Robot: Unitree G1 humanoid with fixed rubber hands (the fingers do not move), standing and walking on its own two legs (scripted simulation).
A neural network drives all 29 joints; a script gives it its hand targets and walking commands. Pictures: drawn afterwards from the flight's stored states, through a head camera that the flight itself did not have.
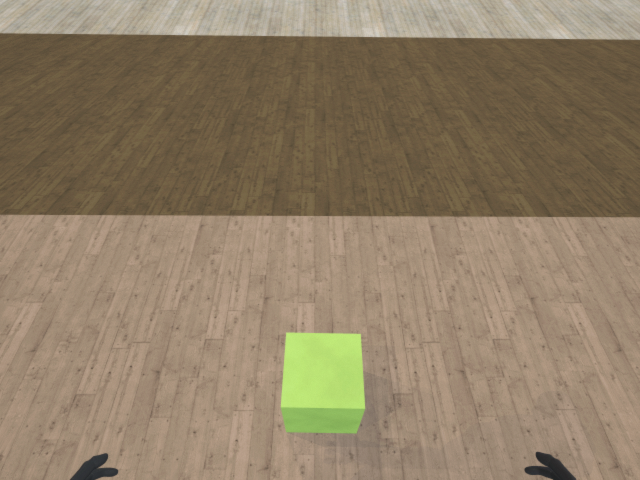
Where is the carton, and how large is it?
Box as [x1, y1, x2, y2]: [281, 333, 364, 432]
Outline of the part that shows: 286,333 281,396 281,410 286,431 356,432 364,410 360,334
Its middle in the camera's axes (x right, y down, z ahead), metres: +0.01 +0.43 +1.12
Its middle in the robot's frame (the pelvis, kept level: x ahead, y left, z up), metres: +0.44 -0.01 -0.66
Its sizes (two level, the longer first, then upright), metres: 0.210 0.200 0.250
